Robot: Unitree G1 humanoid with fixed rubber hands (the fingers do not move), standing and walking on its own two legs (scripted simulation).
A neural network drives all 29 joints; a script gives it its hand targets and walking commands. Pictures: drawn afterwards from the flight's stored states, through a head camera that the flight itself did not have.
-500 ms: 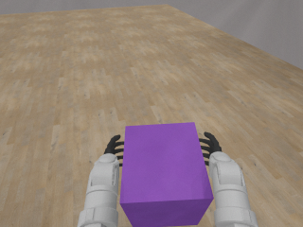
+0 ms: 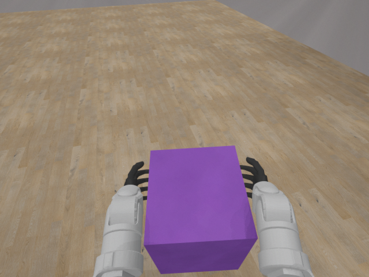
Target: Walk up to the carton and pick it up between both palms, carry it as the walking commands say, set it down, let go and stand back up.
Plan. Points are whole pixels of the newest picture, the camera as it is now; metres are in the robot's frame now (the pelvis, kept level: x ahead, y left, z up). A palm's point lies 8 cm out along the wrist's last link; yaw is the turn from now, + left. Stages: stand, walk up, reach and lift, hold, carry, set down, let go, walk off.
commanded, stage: reach and lift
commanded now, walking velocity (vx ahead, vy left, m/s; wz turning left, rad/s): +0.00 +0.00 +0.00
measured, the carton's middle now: (196, 212) +0.30 +0.00 -0.03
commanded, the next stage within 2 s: hold in 0.44 s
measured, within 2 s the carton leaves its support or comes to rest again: neither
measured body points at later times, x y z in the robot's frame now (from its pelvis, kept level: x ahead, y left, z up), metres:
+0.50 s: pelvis +0.00 +0.00 +0.00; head -0.05 +0.00 +0.45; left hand +0.31 +0.15 +0.04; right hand +0.31 -0.15 +0.05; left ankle +0.03 +0.12 -0.74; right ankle +0.01 -0.13 -0.74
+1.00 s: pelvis -0.01 +0.00 +0.00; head -0.06 +0.01 +0.45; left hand +0.30 +0.15 +0.05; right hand +0.30 -0.14 +0.05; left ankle +0.03 +0.12 -0.74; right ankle +0.01 -0.13 -0.74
